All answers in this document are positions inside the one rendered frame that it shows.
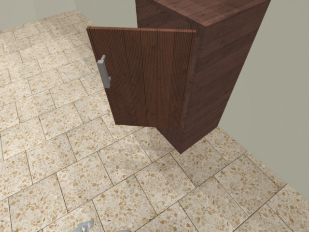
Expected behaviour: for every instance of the left robot hand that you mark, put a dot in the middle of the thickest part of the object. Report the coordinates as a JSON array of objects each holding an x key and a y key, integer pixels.
[{"x": 84, "y": 227}]

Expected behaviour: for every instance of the cupboard door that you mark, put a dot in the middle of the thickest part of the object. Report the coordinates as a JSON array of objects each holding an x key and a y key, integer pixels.
[{"x": 149, "y": 70}]

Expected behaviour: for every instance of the handle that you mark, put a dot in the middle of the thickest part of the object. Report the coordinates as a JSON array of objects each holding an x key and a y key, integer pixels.
[{"x": 103, "y": 72}]

